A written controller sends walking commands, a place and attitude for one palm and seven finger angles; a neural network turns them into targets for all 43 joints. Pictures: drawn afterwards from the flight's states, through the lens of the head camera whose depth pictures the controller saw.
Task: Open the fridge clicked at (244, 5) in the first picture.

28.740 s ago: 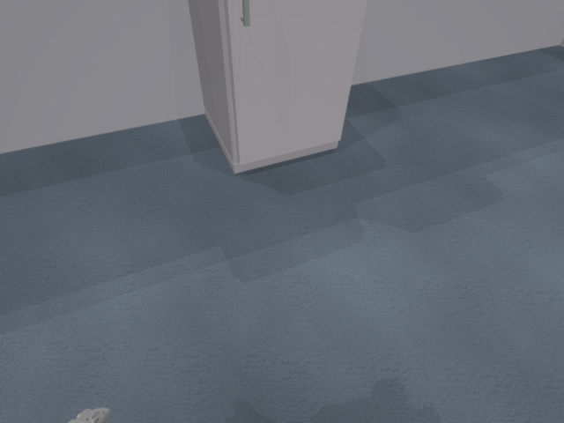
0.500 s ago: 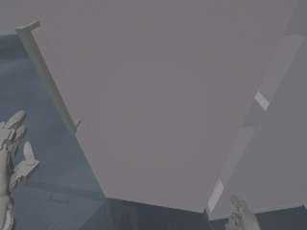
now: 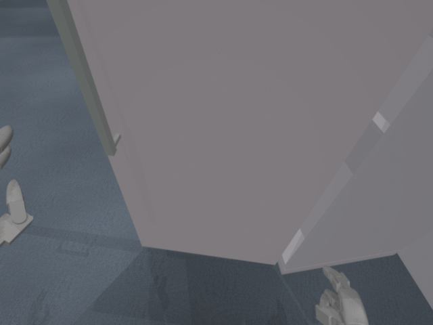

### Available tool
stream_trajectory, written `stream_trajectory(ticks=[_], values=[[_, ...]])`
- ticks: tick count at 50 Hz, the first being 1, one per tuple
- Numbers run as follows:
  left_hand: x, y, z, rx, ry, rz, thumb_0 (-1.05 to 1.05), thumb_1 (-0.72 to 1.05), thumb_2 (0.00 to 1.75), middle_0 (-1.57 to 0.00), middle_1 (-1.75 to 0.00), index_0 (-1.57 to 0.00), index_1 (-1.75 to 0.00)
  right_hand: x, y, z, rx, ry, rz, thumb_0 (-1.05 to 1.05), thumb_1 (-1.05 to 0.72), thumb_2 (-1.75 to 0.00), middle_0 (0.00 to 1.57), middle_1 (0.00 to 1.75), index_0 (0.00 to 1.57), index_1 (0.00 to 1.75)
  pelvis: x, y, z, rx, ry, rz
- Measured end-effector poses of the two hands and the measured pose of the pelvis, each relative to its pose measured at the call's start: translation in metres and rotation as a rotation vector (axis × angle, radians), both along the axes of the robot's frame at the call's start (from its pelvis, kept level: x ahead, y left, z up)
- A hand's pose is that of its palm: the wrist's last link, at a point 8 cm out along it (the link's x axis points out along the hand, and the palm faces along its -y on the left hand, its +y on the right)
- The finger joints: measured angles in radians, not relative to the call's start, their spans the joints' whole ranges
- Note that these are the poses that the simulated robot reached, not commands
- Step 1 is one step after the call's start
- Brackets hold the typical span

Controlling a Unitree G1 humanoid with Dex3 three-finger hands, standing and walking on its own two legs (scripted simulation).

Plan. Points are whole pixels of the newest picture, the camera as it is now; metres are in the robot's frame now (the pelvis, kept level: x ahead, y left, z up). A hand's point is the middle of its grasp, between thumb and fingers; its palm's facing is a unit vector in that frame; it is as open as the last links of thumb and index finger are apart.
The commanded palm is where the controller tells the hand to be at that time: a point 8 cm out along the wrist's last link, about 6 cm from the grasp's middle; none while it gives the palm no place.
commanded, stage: step back with the hand held close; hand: left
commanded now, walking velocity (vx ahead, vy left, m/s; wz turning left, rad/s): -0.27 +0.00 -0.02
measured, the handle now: (93, 83) +0.48 +0.28 +0.18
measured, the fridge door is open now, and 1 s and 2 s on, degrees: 73 73 73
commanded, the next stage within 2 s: stop stepping back and stand still in 0.78 s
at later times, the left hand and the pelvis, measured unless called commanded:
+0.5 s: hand out of the picture +0.13 +0.27 +0.17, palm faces +0.45 -0.80 -0.39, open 7.4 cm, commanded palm +0.05 +0.31 +0.18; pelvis -0.08 +0.00 -0.01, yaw +2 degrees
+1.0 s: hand out of the picture +0.05 +0.25 +0.18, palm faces +0.28 -0.86 -0.43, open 7.4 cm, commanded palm -0.02 +0.31 +0.18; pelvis -0.18 +0.02 +0.00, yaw -4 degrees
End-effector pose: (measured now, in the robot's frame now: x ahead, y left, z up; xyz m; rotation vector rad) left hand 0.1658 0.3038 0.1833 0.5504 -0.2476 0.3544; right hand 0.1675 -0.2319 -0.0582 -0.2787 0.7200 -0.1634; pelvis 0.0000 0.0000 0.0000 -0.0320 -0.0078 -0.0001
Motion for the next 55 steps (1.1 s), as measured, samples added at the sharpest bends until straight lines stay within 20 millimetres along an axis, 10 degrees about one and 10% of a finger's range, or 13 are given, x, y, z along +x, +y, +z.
stream_trajectory(ticks=[11,26,35,46,55], values=[[-0.064,0.002,-0.006,-0.006,-0.078,0.085,0.01,0.89,0.89,-0.21,-0.30,-0.21,-0.30,-0.021,0.016,-0.013,0.019,-0.028,0.105,0.01,-0.91,-0.90,0.20,0.30,0.20,0.30,-0.036,-0.007,-0.010,-0.022,-0.007,0.042],[-0.085,0.003,0.004,0.019,-0.167,-0.016,0.01,0.89,0.89,-0.21,-0.30,-0.21,-0.30,-0.077,-0.003,-0.003,-0.050,-0.035,0.031,0.01,-0.91,-0.90,0.20,0.30,0.20,0.30,-0.081,0.000,-0.011,-0.063,-0.017,0.049],[-0.132,0.001,0.007,0.036,-0.128,0.005,0.01,0.89,0.89,-0.20,-0.30,-0.21,-0.30,-0.116,0.006,-0.017,0.022,0.009,0.055,0.01,-0.91,-0.90,0.20,0.30,0.20,0.30,-0.111,-0.005,-0.010,-0.031,0.038,-0.016],[-0.124,0.003,0.000,-0.052,-0.129,-0.122,0.01,0.89,0.89,-0.21,-0.30,-0.21,-0.30,-0.161,0.023,0.000,0.016,-0.038,0.001,0.01,-0.91,-0.90,0.20,0.30,0.20,0.30,-0.161,0.014,-0.004,-0.008,0.001,-0.060],[-0.209,0.000,0.017,0.064,-0.020,-0.112,0.01,0.89,0.89,-0.21,-0.30,-0.22,-0.30,-0.230,0.012,0.010,0.012,-0.047,-0.027,0.01,-0.90,-0.90,0.20,0.30,0.20,0.30,-0.204,0.011,0.004,0.006,0.025,-0.037]])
